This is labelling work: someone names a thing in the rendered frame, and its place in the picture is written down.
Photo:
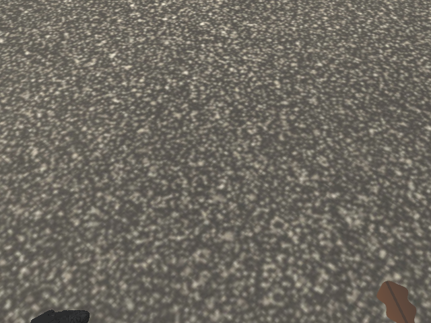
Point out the robot left hand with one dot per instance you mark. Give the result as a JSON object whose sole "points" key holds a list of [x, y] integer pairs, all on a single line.
{"points": [[70, 316]]}

